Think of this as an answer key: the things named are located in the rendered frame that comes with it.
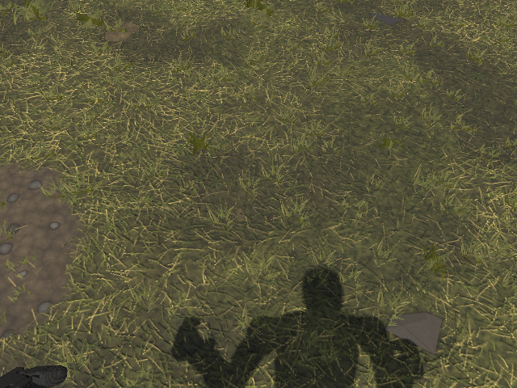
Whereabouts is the left robot hand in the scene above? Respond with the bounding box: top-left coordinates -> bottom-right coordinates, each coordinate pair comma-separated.
0,365 -> 68,388

